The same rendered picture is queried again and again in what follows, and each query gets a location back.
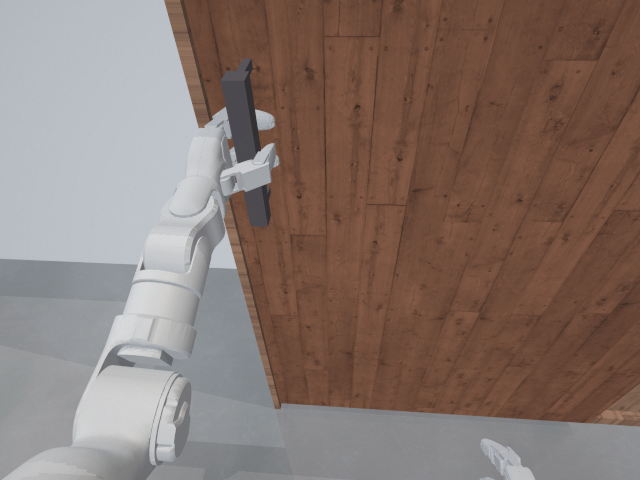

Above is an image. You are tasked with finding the left robot upper arm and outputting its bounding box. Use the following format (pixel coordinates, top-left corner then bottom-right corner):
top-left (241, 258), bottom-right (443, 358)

top-left (2, 365), bottom-right (192, 480)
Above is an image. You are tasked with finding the robot left hand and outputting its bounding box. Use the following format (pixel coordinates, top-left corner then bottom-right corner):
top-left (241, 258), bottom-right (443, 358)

top-left (185, 107), bottom-right (279, 203)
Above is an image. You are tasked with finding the left robot forearm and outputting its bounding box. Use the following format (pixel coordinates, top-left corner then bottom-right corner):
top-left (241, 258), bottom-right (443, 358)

top-left (72, 176), bottom-right (226, 442)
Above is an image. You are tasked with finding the handle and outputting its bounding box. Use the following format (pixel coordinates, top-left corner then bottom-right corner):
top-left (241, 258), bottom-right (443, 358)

top-left (221, 58), bottom-right (271, 227)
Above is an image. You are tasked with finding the robot right hand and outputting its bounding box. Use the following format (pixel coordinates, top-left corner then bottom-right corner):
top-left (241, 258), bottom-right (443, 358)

top-left (480, 439), bottom-right (536, 480)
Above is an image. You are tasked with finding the wardrobe door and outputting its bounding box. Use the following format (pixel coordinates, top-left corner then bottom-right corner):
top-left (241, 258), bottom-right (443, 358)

top-left (606, 384), bottom-right (640, 412)
top-left (184, 0), bottom-right (640, 423)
